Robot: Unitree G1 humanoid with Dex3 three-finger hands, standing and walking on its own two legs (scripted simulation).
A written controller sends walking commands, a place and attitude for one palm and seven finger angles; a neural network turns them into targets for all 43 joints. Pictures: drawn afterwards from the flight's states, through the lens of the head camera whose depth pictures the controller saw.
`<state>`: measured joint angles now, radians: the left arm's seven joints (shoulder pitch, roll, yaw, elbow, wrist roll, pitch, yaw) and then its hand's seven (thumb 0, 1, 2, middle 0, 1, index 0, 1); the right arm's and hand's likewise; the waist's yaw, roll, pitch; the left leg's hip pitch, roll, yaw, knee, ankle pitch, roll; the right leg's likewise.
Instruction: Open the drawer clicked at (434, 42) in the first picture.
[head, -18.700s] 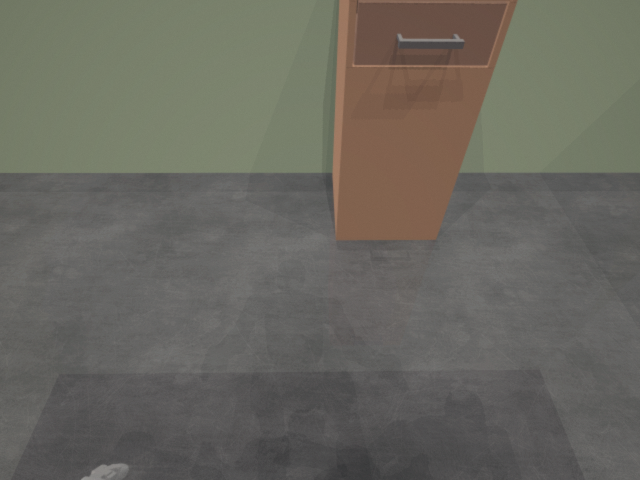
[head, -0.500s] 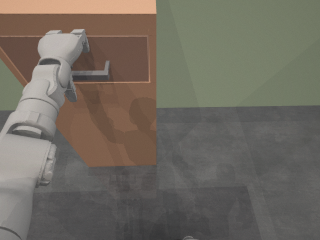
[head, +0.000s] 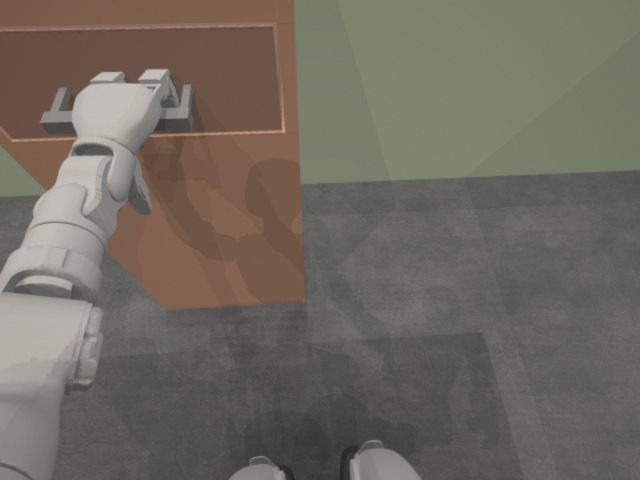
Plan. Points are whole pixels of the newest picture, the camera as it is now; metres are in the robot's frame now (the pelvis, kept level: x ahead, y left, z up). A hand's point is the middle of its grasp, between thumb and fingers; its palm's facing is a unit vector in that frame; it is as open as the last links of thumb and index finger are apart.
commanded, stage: lower the fingers behind the handle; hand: left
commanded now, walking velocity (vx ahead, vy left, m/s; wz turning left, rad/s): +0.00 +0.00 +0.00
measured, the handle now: (122, 108) +0.56 +0.21 +0.10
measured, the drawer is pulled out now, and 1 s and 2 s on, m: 0.00 0.00 0.04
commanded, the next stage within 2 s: close the thumb around the handle in 0.46 s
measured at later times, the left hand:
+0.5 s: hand (139, 141) +0.52 +0.19 +0.09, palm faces -0.04 -0.01 -1.00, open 13.7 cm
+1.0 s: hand (138, 141) +0.52 +0.19 +0.08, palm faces -0.04 -0.01 -1.00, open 8.6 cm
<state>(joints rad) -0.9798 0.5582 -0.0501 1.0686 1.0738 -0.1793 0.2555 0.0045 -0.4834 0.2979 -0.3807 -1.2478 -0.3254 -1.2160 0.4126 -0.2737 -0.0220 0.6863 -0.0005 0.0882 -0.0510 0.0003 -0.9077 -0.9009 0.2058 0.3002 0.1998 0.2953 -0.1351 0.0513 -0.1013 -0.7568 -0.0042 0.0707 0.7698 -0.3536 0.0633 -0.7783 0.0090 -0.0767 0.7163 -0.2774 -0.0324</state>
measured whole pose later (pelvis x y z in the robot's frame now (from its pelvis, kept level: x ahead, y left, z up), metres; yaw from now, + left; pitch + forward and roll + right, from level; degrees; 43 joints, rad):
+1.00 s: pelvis +0.01 +0.00 +0.01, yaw -1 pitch +17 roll -1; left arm -0.96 0.53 -0.06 1.13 1.07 -0.09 0.24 0.00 0.27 0.62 -0.37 -1.29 -0.37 -1.28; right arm 0.35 -0.27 -0.01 0.68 0.01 0.11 -0.06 0.00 -0.91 -0.90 0.21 0.30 0.20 0.30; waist -0.13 0.05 -0.11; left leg -0.65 0.00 0.09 0.68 -0.33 0.06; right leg -0.69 0.02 -0.05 0.64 -0.26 -0.03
